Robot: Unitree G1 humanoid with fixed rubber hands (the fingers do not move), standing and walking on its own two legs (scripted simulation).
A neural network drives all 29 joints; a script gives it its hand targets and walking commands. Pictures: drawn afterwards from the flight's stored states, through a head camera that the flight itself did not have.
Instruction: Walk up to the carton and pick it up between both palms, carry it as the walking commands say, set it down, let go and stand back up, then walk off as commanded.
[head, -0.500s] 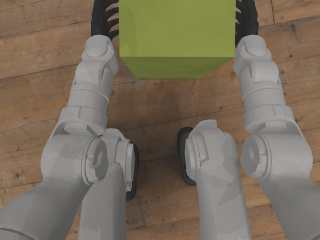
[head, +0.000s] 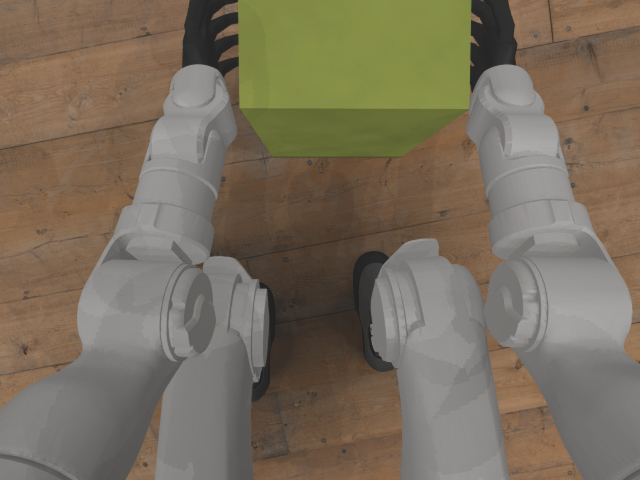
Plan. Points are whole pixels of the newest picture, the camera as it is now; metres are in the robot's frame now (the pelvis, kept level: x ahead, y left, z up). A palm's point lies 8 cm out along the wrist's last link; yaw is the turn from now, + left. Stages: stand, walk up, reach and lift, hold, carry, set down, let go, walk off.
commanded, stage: set down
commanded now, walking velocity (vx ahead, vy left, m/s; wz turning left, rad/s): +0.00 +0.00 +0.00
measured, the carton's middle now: (343, 76) +0.52 -0.08 -0.23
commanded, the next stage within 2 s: none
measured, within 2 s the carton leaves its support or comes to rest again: rests again in 1.16 s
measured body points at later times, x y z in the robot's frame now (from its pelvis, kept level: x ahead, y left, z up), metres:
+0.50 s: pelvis -0.01 +0.00 -0.01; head +0.33 -0.03 +0.29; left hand +0.54 +0.07 -0.15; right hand +0.50 -0.23 -0.15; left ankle +0.10 +0.11 -0.34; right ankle +0.13 -0.11 -0.34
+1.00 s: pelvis -0.01 +0.00 -0.01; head +0.33 -0.03 +0.29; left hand +0.54 +0.07 -0.15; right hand +0.50 -0.23 -0.16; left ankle +0.10 +0.11 -0.34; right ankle +0.13 -0.11 -0.34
